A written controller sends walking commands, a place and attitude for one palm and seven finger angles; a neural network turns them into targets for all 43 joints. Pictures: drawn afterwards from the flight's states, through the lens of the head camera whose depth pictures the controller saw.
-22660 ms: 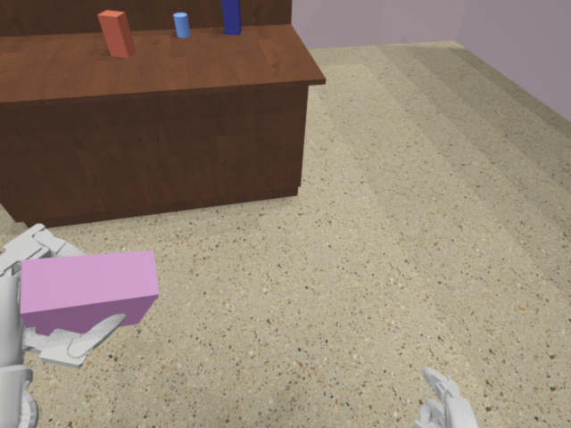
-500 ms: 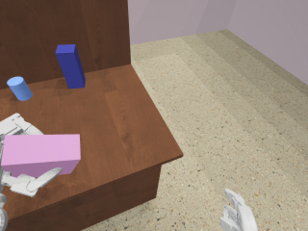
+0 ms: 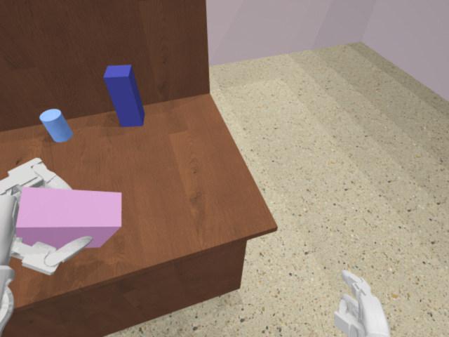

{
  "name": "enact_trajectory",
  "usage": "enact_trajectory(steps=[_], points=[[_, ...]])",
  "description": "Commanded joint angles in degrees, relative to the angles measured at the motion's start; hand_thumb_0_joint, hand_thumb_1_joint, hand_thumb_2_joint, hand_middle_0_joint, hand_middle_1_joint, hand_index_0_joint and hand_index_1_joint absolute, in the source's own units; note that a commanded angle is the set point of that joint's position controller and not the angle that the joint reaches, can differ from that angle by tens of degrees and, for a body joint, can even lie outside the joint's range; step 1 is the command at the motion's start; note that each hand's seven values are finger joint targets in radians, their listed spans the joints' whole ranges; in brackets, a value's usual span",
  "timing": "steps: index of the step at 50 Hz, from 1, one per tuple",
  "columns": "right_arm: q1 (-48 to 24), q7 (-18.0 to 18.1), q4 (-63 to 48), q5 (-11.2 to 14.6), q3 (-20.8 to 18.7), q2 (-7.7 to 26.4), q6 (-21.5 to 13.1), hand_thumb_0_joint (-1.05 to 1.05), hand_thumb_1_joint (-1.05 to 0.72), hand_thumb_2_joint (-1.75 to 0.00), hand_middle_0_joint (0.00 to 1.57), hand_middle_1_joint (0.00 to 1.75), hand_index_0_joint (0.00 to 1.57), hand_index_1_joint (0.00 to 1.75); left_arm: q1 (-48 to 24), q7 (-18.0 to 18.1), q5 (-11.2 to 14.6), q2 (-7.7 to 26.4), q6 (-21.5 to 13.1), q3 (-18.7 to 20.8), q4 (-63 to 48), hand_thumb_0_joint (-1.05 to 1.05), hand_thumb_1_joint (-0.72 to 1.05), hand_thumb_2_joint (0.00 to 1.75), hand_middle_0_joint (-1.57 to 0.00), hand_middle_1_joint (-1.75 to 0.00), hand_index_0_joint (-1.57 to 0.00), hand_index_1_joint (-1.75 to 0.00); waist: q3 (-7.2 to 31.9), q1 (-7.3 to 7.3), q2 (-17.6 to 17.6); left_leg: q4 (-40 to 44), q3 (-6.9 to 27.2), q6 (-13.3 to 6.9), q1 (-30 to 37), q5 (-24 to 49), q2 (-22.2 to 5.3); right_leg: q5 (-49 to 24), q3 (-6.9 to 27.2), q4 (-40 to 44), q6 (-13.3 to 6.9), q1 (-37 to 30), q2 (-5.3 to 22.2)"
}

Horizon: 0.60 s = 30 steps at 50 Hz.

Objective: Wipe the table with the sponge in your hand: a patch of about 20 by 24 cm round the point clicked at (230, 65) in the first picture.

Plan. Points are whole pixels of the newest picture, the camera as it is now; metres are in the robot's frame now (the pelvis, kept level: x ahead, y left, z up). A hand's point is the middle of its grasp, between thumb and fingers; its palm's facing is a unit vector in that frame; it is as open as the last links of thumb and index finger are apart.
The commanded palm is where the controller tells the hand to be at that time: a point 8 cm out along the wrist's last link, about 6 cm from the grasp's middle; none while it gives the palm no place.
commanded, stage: come to a stop and stand still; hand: left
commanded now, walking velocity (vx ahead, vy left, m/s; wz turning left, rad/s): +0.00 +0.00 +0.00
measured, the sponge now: (81, 222) +0.23 +0.23 +0.14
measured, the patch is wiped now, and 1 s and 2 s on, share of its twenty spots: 0.00 0.00 0.00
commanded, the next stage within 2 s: look again from close up in 1.98 s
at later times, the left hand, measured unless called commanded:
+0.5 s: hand out of the picture +0.18 +0.35 +0.18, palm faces +0.45 -0.84 -0.32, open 9.2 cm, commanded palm +0.12 +0.36 +0.17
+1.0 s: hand out of the picture +0.15 +0.33 +0.16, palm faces +0.41 -0.84 -0.34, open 9.2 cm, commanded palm +0.09 +0.36 +0.17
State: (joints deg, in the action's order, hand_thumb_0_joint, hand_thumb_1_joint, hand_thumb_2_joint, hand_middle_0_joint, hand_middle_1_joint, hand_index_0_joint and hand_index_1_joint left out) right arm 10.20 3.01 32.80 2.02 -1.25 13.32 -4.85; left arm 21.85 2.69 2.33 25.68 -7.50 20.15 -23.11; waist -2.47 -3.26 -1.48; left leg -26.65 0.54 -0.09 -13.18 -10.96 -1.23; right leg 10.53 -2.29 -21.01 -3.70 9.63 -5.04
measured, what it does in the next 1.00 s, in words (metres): shifts its weight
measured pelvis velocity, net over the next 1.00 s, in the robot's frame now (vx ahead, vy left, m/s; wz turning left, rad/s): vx -0.07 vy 0.08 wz -0.02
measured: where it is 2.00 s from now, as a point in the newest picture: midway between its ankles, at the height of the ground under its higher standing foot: outside the picture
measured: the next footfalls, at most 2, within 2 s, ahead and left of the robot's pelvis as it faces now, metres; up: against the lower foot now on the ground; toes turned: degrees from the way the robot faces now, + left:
none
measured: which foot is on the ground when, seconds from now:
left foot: down 0.00-1.00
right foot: down 0.00-1.00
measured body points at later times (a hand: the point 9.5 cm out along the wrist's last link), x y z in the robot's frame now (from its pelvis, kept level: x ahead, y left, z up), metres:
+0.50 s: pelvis -0.05 +0.08 -0.01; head -0.04 +0.13 +0.44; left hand +0.15 +0.39 +0.19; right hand +0.11 -0.14 -0.07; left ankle +0.02 +0.13 -0.74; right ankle -0.05 -0.07 -0.74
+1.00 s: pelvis -0.07 +0.08 +0.00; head -0.08 +0.11 +0.45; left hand +0.12 +0.38 +0.17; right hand +0.11 -0.14 -0.07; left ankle +0.02 +0.13 -0.74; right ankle -0.05 -0.07 -0.74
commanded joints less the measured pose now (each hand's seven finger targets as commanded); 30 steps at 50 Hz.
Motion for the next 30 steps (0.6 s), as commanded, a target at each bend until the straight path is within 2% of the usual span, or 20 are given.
enact_trajectory(steps=[1,2,3,4,5,6,9,11,12,13,15,16,18,20,22,24,25,26,27,30], points=[[-1.75,-0.88,-8.35,-0.56,-2.16,5.91,-5.72,0.00,-0.90,-0.90,0.20,0.30,0.20,0.30,-5.43,2.34,1.51,5.81,-6.70,8.00,3.96,0.00,0.10,1.30,-1.20,-1.60,-1.20,-1.60,10.69,-0.39,6.02,1.01,-1.37,-1.46,1.55,5.79,0.77,-32.63,13.83,0.63,6.65,-8.16,12.63],[-3.19,-1.51,-8.19,-0.05,-2.24,5.49,-5.81,0.00,-0.90,-0.90,0.20,0.30,0.20,0.30,-4.14,1.91,2.22,0.41,-7.26,2.52,-0.07,0.00,0.10,1.30,-1.20,-1.60,-1.20,-1.60,13.82,-0.02,-3.86,2.72,-1.63,-2.53,5.64,7.45,-0.05,-25.80,13.35,-1.51,6.01,-6.30,11.90],[-2.14,-2.20,-8.68,-0.45,-2.25,6.53,-5.80,0.00,-0.90,-0.90,0.20,0.30,0.20,0.30,-6.48,2.22,1.81,1.92,-7.77,1.72,-7.84,0.00,0.10,1.30,-1.20,-1.60,-1.20,-1.60,14.85,0.25,-4.10,2.44,-0.57,-2.67,6.81,9.11,-1.50,-19.90,12.71,-1.26,6.42,-5.00,10.94],[-2.58,-2.68,-8.63,-0.63,-1.92,6.21,-5.96,0.00,-0.90,-0.90,0.20,0.30,0.20,0.30,-5.92,2.35,1.69,0.30,-7.97,-0.91,-10.07,0.00,0.10,1.30,-1.20,-1.60,-1.20,-1.60,14.42,0.26,-3.55,2.57,0.50,-2.88,6.34,8.93,-2.10,-14.50,11.98,-0.75,6.59,-4.06,10.29],[-2.73,-3.02,-8.79,-0.72,-1.73,5.84,-6.19,0.00,-0.90,-0.90,0.20,0.30,0.20,0.30,-5.65,2.60,1.36,-0.26,-7.88,-2.36,-11.59,0.00,0.10,1.30,-1.20,-1.60,-1.20,-1.60,13.47,0.22,0.50,2.56,1.05,-2.84,5.17,7.06,-1.98,-9.48,12.04,0.59,6.86,-3.52,9.71],[-2.98,-3.10,-9.00,-0.88,-1.63,5.69,-6.38,0.00,-0.90,-0.90,0.20,0.30,0.20,0.30,-5.30,2.97,0.93,0.23,-7.66,-2.66,-12.83,0.00,0.10,1.30,-1.20,-1.60,-1.20,-1.60,12.00,0.25,2.52,2.61,1.10,-2.75,4.44,4.01,-1.56,-4.08,12.68,2.40,6.39,-1.83,9.72],[-3.88,-2.20,-9.64,-1.40,-0.80,5.62,-6.64,0.00,-0.90,-0.90,0.20,0.30,0.20,0.30,-5.55,3.93,0.33,5.68,-8.24,2.50,-14.51,0.00,0.10,1.30,-1.20,-1.60,-1.20,-1.60,7.18,0.93,7.30,4.47,3.27,-2.24,1.77,-6.65,-1.06,13.99,12.47,6.53,2.62,4.64,9.52],[-4.35,-1.35,-9.93,-1.66,-0.47,5.60,-6.44,0.00,-0.90,-0.90,0.20,0.30,0.20,0.30,-6.93,4.35,0.11,8.62,-8.92,6.37,-14.50,0.00,0.10,1.30,-1.20,-1.60,-1.20,-1.60,3.82,1.40,5.58,5.85,4.52,-2.33,-0.70,-12.24,-1.22,20.79,12.62,7.40,1.84,7.92,9.11],[-5.26,-0.90,-9.78,-1.80,-0.37,5.90,-6.24,0.00,-0.90,-0.90,0.20,0.30,0.20,0.30,-8.51,4.82,-0.09,12.81,-9.46,10.56,-16.01,0.00,0.10,1.30,-1.20,-1.60,-1.20,-1.60,2.59,1.41,1.75,7.82,5.67,-2.61,-2.58,-15.28,-2.10,20.71,11.80,6.36,2.02,7.75,8.11],[-4.64,-0.65,-9.72,-1.80,-0.13,5.28,-6.28,0.00,-0.90,-0.90,0.20,0.30,0.20,0.30,-9.88,4.66,-0.19,10.00,-10.07,8.87,-15.44,0.00,0.10,1.30,-1.20,-1.60,-1.20,-1.60,2.41,1.93,-2.05,10.80,7.71,-3.06,-5.96,-19.79,-3.52,18.70,9.92,3.11,2.21,5.03,7.34],[-3.64,-0.68,-9.95,-1.46,-0.16,5.27,-6.70,0.00,-0.90,-0.90,0.20,0.30,0.20,0.30,-11.51,4.53,-0.49,9.31,-10.71,9.10,-16.17,0.00,0.10,1.30,-1.20,-1.60,-1.20,-1.60,3.80,1.64,-10.65,17.59,10.57,-4.41,-13.03,-27.28,-7.59,8.61,5.98,-8.29,3.01,-4.41,4.20],[-3.30,-0.86,-9.91,-1.44,-0.36,4.90,-7.14,0.00,-0.90,-0.90,0.20,0.30,0.20,0.30,-12.46,4.30,-0.87,9.46,-11.15,9.21,-16.33,0.00,0.10,1.30,-1.20,-1.60,-1.20,-1.60,4.55,1.31,-12.24,18.54,10.99,-4.71,-15.15,-27.81,-8.70,5.17,4.23,-11.65,3.30,-7.39,3.72],[-3.18,-1.17,-9.55,-1.81,-0.34,4.65,-8.09,0.00,-0.90,-0.90,0.20,0.30,0.20,0.30,-12.38,3.80,-0.73,9.06,-11.84,8.79,-17.15,0.00,0.10,1.30,-1.20,-1.60,-1.20,-1.60,5.91,1.26,-11.54,17.88,10.77,-3.86,-11.38,-24.78,-9.08,3.89,3.59,-11.35,3.36,-5.63,4.39],[-2.18,-1.97,-9.16,-1.67,-0.47,4.96,-8.84,0.00,-0.90,-0.90,0.20,0.30,0.20,0.30,-9.64,3.47,-1.17,5.85,-11.89,5.94,-16.27,0.00,0.10,1.30,-1.20,-1.60,-1.20,-1.60,6.18,1.29,-8.17,16.82,10.60,-3.61,-10.03,-23.97,-8.62,4.75,3.93,-8.88,3.03,-5.72,4.80],[-1.70,-2.76,-8.47,-1.65,-0.58,4.98,-9.56,0.00,-0.90,-0.90,0.20,0.30,0.20,0.30,-6.64,3.03,-1.32,2.26,-11.68,2.78,-15.44,0.00,0.10,1.30,-1.20,-1.60,-1.20,-1.60,6.51,1.64,-6.84,16.06,10.76,-2.03,-4.65,-19.12,-8.24,4.43,3.82,-5.63,2.83,-2.43,4.90],[-0.65,-3.06,-7.17,-1.83,-0.68,5.50,-9.50,0.00,-0.90,-0.90,0.20,0.30,0.20,0.30,-6.86,3.34,-1.68,1.89,-11.24,1.50,-15.16,0.00,0.10,1.30,-1.20,-1.60,-1.20,-1.60,6.27,2.25,-4.88,15.03,12.70,0.18,0.38,-12.19,-8.34,4.76,4.38,-2.68,2.42,1.30,4.90],[-0.39,-3.15,-6.80,-1.90,-0.97,5.91,-9.42,0.00,-0.90,-0.90,0.20,0.30,0.20,0.30,-7.88,3.50,-1.79,1.47,-10.97,0.83,-15.53,0.00,0.10,1.30,-1.20,-1.60,-1.20,-1.60,7.22,2.68,-5.45,14.04,12.55,1.46,3.51,-7.24,-8.19,3.61,4.20,-2.43,2.17,2.55,4.83],[-0.59,-3.11,-6.42,-1.92,-1.29,6.09,-9.31,0.00,-0.90,-0.90,0.20,0.30,0.20,0.30,-7.80,3.67,-2.27,1.73,-10.59,1.12,-14.52,0.00,0.10,1.30,-1.20,-1.60,-1.20,-1.60,9.15,2.40,-3.96,13.51,11.61,2.00,5.05,-5.38,-8.22,3.26,4.38,-3.22,2.21,2.27,4.52],[-1.31,-3.05,-6.58,-1.91,-1.17,5.99,-9.19,0.00,-0.90,-0.90,0.20,0.30,0.20,0.30,-7.66,3.80,-2.29,2.51,-10.28,2.01,-14.67,0.00,0.10,1.30,-1.20,-1.60,-1.20,-1.60,9.61,2.24,-4.81,13.41,10.69,2.47,6.68,-3.68,-7.90,3.84,4.04,-4.17,2.41,3.18,4.24],[-1.92,-2.52,-7.11,-2.28,-0.71,5.38,-7.58,0.00,-0.90,-0.90,0.20,0.30,0.20,0.30,-5.41,4.15,-1.83,4.19,-9.69,4.72,-14.68,0.00,0.10,1.30,-1.20,-1.60,-1.20,-1.60,9.82,2.07,-6.33,15.25,11.09,3.06,5.62,-7.06,-8.33,5.57,3.81,-5.07,2.31,2.98,4.26]])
